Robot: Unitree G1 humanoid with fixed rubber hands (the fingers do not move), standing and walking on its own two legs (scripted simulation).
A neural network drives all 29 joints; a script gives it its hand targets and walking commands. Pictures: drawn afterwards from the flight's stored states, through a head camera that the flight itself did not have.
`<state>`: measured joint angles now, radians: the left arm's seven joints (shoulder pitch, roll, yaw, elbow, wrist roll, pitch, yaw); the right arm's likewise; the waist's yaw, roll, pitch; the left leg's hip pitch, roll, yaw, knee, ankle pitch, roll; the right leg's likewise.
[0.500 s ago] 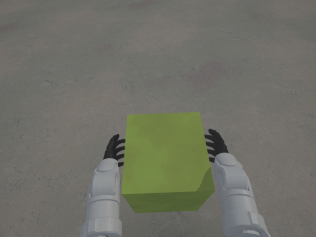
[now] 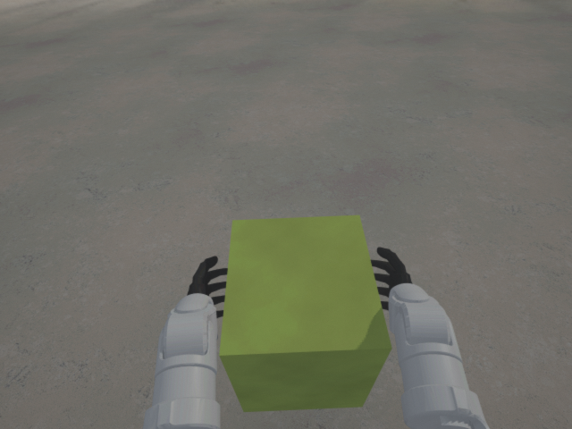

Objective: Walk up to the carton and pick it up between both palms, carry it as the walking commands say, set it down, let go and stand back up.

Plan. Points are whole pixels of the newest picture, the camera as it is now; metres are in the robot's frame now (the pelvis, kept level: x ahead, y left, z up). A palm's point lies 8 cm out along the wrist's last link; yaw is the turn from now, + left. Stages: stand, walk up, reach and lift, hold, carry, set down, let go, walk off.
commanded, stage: reach and lift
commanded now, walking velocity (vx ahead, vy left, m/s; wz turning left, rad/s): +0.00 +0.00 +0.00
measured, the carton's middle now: (299, 316) +0.32 +0.01 -0.02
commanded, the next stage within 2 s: hold in 1.10 s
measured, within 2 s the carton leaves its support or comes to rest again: neither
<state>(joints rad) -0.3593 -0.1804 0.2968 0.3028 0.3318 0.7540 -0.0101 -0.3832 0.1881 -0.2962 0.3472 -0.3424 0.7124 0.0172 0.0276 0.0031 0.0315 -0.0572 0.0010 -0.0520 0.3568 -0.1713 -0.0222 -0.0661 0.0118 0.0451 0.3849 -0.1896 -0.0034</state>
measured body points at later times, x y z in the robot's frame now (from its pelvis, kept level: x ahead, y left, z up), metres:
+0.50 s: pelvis +0.01 +0.01 +0.00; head -0.03 +0.01 +0.45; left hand +0.32 +0.15 +0.04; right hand +0.32 -0.14 +0.04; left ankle +0.03 +0.14 -0.74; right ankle +0.02 -0.12 -0.74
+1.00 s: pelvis +0.00 +0.01 +0.00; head -0.05 +0.00 +0.45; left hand +0.30 +0.15 +0.04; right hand +0.30 -0.14 +0.04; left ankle +0.03 +0.14 -0.74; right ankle +0.02 -0.12 -0.74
